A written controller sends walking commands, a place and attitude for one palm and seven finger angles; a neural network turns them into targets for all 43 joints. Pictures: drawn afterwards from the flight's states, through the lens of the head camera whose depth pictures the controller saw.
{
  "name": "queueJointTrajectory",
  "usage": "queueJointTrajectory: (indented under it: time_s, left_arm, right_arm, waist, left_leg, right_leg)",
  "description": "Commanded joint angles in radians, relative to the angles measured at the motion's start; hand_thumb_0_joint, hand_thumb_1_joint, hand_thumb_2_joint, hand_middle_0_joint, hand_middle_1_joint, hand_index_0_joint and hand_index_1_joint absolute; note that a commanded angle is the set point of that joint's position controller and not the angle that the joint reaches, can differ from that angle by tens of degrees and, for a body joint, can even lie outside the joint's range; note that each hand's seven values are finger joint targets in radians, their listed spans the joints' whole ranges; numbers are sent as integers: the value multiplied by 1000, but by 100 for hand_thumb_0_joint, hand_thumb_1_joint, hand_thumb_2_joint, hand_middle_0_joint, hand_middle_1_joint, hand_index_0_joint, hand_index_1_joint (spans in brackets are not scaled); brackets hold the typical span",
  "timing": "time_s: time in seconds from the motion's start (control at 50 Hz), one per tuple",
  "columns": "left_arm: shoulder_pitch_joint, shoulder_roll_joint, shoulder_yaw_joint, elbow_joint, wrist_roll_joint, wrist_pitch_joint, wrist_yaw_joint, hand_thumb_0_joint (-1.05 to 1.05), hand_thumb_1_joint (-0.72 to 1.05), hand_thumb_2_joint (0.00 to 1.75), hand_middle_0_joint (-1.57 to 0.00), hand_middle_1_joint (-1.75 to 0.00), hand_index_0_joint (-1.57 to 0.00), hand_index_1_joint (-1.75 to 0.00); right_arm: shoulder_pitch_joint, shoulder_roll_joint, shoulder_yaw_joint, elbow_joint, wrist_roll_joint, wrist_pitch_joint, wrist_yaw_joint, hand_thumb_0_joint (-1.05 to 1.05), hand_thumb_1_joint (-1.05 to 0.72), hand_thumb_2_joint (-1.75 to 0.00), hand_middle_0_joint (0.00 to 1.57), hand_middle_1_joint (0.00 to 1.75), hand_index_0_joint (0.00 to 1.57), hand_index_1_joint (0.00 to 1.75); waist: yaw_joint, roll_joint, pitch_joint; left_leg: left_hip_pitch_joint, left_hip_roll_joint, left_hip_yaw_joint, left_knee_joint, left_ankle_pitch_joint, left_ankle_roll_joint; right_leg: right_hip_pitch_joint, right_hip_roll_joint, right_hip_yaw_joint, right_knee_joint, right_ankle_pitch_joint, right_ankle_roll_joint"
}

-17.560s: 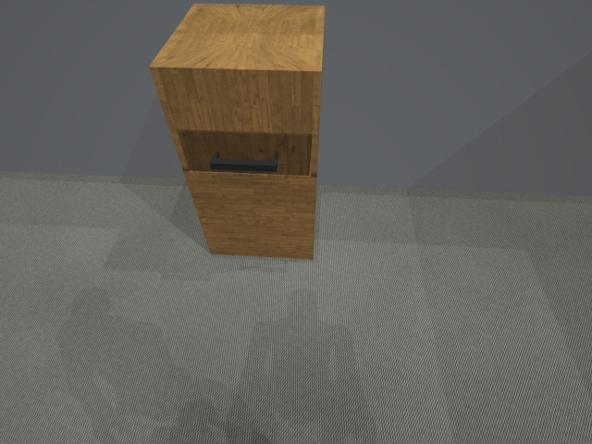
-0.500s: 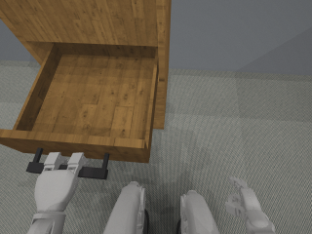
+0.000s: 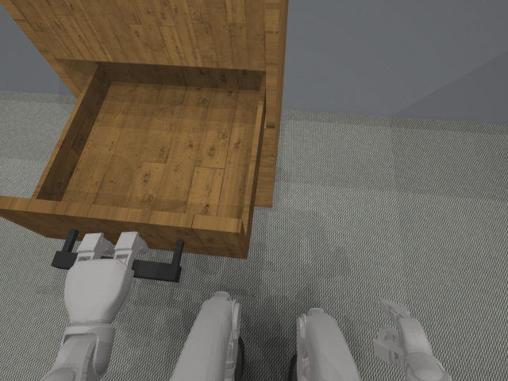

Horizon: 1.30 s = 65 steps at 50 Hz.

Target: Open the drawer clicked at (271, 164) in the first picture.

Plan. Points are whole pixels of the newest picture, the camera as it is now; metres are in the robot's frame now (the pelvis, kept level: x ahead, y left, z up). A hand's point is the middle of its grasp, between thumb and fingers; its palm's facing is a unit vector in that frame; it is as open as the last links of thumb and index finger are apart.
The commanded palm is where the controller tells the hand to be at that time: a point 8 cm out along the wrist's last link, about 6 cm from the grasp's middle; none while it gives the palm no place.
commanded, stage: open the thumb to release the handle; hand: left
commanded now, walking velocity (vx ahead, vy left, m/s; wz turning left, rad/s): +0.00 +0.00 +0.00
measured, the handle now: (121, 253) +0.29 +0.25 -0.04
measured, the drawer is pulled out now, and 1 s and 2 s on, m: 0.30 0.30 0.30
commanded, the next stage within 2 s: lift the hand off the handle in 0.20 s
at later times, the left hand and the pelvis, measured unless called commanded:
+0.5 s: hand (117, 287) +0.24 +0.25 -0.06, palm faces -0.03 -0.06 -1.00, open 13.7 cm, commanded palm +0.24 +0.24 -0.01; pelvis -0.01 +0.01 +0.00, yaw +0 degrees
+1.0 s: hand (111, 283) +0.25 +0.25 -0.04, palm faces -0.05 -0.09 -0.99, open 13.4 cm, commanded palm +0.24 +0.24 +0.02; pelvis -0.01 +0.01 +0.03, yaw +0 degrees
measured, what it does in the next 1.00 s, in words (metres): stands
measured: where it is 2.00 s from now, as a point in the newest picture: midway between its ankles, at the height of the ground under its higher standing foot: outside the picture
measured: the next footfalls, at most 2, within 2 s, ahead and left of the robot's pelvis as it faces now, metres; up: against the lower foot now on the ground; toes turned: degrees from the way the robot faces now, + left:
none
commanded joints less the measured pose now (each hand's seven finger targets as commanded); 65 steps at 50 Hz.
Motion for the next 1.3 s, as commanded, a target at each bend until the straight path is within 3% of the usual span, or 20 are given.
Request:
queueJointTrajectory:
  time_s: [0.0,0.08,0.12,0.26,0.3,0.36,0.48,0.58,0.64,0.66,0.78,0.8,0.82,0.86,1.0,1.1,1.14,1.18,1.22,1.28]
  left_arm:
    - [38,176,85,-116,-21,3,6,0,-22,42,-32,-123,-32,-123]
    - [12,176,88,-102,-17,-24,4,0,-50,30,-30,-120,-30,-120]
    - [2,177,90,-105,-16,-31,9,0,-50,30,-30,-120,-30,-120]
    - [-36,166,85,-76,-5,-29,33,0,-50,30,-30,-120,-30,-120]
    - [-34,198,112,-97,-3,-20,38,0,-50,30,-30,-120,-30,-120]
    - [-65,175,81,-111,-1,-2,36,0,-50,30,-30,-120,-30,-120]
    - [-155,168,52,-87,-1,12,24,0,-50,30,-30,-120,-30,-120]
    - [-226,182,56,-39,3,-2,16,0,-50,30,-30,-120,-30,-120]
    - [-226,203,72,-90,-1,-1,24,0,-50,30,-30,-120,-30,-120]
    - [-223,179,50,-92,-8,6,24,0,-50,30,-30,-120,-30,-120]
    - [-262,201,56,-133,-16,9,26,0,-50,30,-30,-120,-30,-120]
    - [-255,191,50,-132,-25,9,24,0,-50,30,-30,-120,-30,-120]
    - [-247,224,79,-145,-24,8,25,0,-50,30,-30,-120,-30,-120]
    - [-219,192,53,-155,-28,4,24,0,-50,30,-30,-120,-30,-120]
    - [-145,177,49,-144,-22,14,33,0,-50,30,-30,-120,-30,-120]
    - [-177,167,30,-132,-24,42,26,0,-50,30,-30,-120,-30,-120]
    - [-190,172,27,-170,-24,39,22,0,-50,30,-30,-120,-30,-120]
    - [-197,170,20,-183,-29,36,18,0,-50,30,-30,-120,-30,-120]
    - [-152,184,39,-186,-27,38,17,0,-50,30,-30,-120,-30,-120]
    - [-138,159,17,-190,-20,39,18,0,-50,30,-30,-120,-30,-120]
  right_arm:
    - [4,-115,-30,-125,4,-38,-18,0,-90,-90,20,30,20,30]
    - [-5,-113,-28,-117,-1,-41,-19,0,-90,-90,20,30,20,30]
    - [-5,-116,-30,-118,-4,-46,-16,0,-90,-90,20,30,20,30]
    - [-1,-122,-37,-111,-4,-46,-7,0,-90,-90,20,30,20,30]
    - [-1,-124,-39,-112,-2,-43,-9,0,-90,-90,20,30,20,30]
    - [4,-125,-40,-112,1,-42,-9,0,-90,-90,20,30,20,30]
    - [12,-125,-37,-99,3,-49,-21,0,-90,-90,20,30,20,30]
    - [19,-124,-35,-81,5,-56,-27,0,-90,-90,20,30,20,30]
    - [21,-125,-37,-90,6,-53,-25,0,-90,-90,20,30,20,30]
    - [22,-124,-40,-92,9,-55,-24,0,-90,-90,20,30,20,30]
    - [21,-123,-37,-96,12,-57,-35,0,-90,-90,20,30,20,30]
    - [23,-121,-37,-94,13,-62,-37,0,-90,-90,20,30,20,30]
    - [25,-124,-36,-97,11,-63,-39,0,-90,-90,20,30,20,30]
    - [23,-120,-37,-100,11,-64,-38,0,-90,-90,20,30,20,30]
    - [18,-124,-35,-107,9,-57,-27,0,-90,-90,20,30,20,30]
    - [26,-129,-38,-111,13,-56,-25,0,-90,-90,20,30,20,30]
    - [27,-129,-36,-117,11,-57,-28,0,-90,-90,20,30,20,30]
    - [29,-129,-36,-117,13,-59,-29,0,-90,-90,20,30,20,30]
    - [29,-131,-34,-122,11,-60,-31,0,-90,-90,20,30,20,30]
    - [27,-127,-33,-126,9,-55,-23,0,-90,-90,20,30,20,30]
  waist:
    - [-14,-48,-368]
    - [-20,-42,-350]
    - [-18,-7,-341]
    - [-23,-29,-340]
    - [-9,-17,-365]
    - [-20,6,-374]
    - [-41,-15,-374]
    - [-46,-27,-353]
    - [-29,24,-404]
    - [-37,24,-392]
    - [-47,10,-393]
    - [-49,21,-394]
    - [-33,40,-404]
    - [-45,35,-397]
    - [-41,39,-348]
    - [-51,18,-327]
    - [-48,34,-365]
    - [-55,29,-357]
    - [-42,47,-352]
    - [-49,42,-339]
  left_leg:
    - [380,-29,-38,-172,222,18]
    - [367,-26,-38,-164,203,19]
    - [367,-25,-42,-168,201,19]
    - [366,-25,-46,-166,177,20]
    - [380,-25,-46,-178,179,17]
    - [416,-22,-54,-190,191,16]
    - [418,-19,-58,-197,173,17]
    - [401,-20,-59,-191,152,19]
    - [451,-22,-61,-213,176,14]
    - [467,-22,-65,-222,168,14]
    - [504,-19,-69,-256,166,15]
    - [509,-20,-66,-258,166,17]
    - [524,-19,-70,-268,188,13]
    - [545,-18,-68,-273,198,14]
    - [563,-16,-67,-312,212,10]
    - [594,-14,-71,-349,195,10]
    - [624,-14,-71,-357,225,9]
    - [636,-15,-70,-366,217,10]
    - [653,-14,-74,-378,251,7]
    - [667,-13,-70,-386,255,6]
  right_leg:
    - [215,13,66,-272,293,-14]
    - [182,12,67,-273,258,-14]
    - [170,13,60,-269,244,-20]
    - [144,13,50,-270,207,-17]
    - [157,16,53,-270,200,-19]
    - [140,15,39,-269,205,-18]
    - [130,11,30,-281,187,-12]
    - [120,13,32,-286,165,-13]
    - [140,14,28,-285,174,-16]
    - [138,15,25,-298,172,-15]
    - [166,15,22,-326,171,-11]
    - [177,14,24,-336,175,-10]
    - [187,15,22,-331,186,-16]
    - [188,16,19,-343,199,-13]
    - [217,18,13,-370,209,-18]
    - [235,17,8,-399,203,-16]
    - [249,14,6,-396,223,-15]
    - [259,13,8,-412,222,-13]
    - [274,17,7,-413,242,-19]
    - [276,16,3,-425,244,-17]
